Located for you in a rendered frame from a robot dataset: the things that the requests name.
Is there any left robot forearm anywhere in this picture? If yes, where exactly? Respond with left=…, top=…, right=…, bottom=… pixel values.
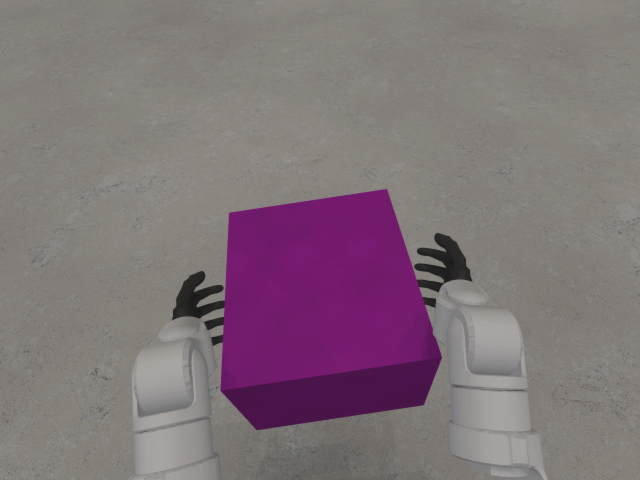
left=128, top=316, right=222, bottom=480

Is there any carton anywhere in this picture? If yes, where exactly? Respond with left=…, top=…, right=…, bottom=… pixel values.
left=220, top=189, right=442, bottom=430

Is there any right robot hand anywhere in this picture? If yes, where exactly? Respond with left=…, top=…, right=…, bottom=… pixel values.
left=414, top=233, right=472, bottom=308

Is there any left robot hand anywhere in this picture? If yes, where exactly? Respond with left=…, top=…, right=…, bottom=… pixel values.
left=172, top=271, right=225, bottom=346

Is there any right robot forearm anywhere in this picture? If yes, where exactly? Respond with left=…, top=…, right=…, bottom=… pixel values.
left=433, top=279, right=548, bottom=480

